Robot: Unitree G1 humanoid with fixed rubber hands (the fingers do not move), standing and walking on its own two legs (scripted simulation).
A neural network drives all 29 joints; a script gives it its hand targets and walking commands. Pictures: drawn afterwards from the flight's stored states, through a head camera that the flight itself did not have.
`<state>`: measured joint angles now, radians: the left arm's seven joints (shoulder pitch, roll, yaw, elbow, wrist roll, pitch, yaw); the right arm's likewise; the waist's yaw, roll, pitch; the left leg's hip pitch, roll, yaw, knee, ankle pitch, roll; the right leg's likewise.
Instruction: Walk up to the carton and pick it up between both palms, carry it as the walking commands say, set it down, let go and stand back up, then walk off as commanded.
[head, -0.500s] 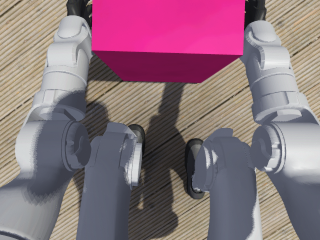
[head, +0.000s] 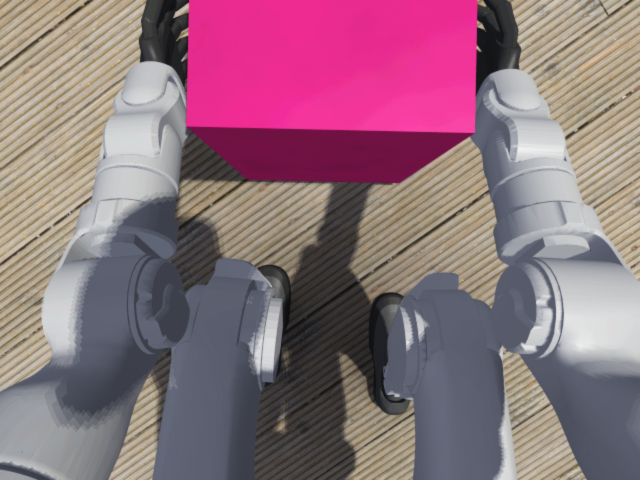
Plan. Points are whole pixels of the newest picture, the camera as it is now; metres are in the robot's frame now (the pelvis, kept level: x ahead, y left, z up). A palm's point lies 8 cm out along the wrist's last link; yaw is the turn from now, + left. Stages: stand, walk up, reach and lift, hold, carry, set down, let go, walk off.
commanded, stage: set down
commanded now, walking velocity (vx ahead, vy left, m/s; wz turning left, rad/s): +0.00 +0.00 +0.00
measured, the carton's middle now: (327, 77) +0.54 +0.04 -0.22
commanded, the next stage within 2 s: none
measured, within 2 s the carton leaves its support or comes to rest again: neither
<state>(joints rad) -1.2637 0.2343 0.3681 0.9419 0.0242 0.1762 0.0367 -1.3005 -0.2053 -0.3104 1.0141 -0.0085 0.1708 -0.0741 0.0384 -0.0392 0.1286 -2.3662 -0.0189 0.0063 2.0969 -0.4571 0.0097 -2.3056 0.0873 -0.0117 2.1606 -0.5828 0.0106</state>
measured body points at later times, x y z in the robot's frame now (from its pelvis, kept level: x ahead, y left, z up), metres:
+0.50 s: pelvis +0.00 +0.00 +0.00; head +0.34 +0.02 +0.29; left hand +0.53 +0.21 -0.14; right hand +0.55 -0.13 -0.15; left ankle +0.13 +0.11 -0.34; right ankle +0.10 -0.11 -0.34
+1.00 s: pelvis +0.01 +0.00 +0.01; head +0.38 +0.02 +0.25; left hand +0.52 +0.24 -0.19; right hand +0.54 -0.16 -0.19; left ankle +0.13 +0.11 -0.34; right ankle +0.10 -0.11 -0.34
